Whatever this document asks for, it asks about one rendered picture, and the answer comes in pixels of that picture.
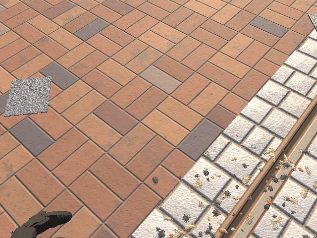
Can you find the robot left hand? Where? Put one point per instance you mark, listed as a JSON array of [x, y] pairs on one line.
[[41, 222]]

